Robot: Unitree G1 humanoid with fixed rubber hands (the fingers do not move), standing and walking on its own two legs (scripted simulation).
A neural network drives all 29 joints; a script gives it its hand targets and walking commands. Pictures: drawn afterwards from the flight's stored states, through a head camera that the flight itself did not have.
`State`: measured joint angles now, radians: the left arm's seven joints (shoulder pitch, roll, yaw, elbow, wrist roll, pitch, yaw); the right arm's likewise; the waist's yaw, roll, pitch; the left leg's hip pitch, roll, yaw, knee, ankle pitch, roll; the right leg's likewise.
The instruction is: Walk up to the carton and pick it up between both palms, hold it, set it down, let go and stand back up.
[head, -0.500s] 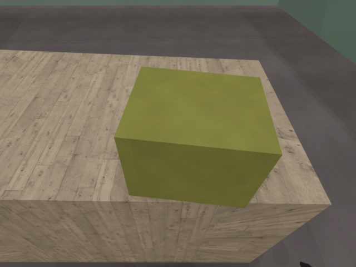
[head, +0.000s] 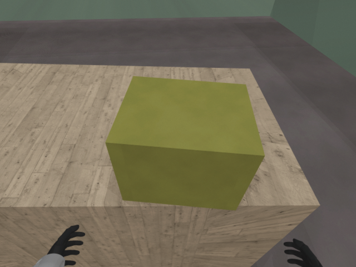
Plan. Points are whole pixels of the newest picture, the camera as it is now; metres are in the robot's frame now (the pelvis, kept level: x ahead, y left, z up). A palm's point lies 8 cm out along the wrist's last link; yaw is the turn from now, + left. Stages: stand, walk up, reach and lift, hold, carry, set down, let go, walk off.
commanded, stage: reach and lift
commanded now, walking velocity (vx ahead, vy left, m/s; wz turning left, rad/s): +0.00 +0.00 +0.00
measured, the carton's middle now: (184, 142) +0.42 -0.01 +0.06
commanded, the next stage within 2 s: none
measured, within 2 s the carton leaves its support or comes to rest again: neither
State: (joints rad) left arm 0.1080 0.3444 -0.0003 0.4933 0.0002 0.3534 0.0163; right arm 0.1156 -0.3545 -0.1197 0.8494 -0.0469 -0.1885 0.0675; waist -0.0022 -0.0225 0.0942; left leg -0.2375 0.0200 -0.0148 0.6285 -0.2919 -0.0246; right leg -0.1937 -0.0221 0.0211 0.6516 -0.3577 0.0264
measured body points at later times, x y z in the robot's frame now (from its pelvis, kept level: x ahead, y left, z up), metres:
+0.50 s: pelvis +0.00 -0.01 +0.02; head -0.01 -0.01 +0.47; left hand +0.18 +0.26 -0.03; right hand +0.16 -0.28 -0.03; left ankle +0.04 +0.14 -0.72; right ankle +0.00 -0.13 -0.72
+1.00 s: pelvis +0.00 +0.00 +0.02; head +0.00 +0.00 +0.47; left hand +0.21 +0.24 +0.03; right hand +0.20 -0.25 +0.05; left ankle +0.04 +0.14 -0.72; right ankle +0.00 -0.13 -0.72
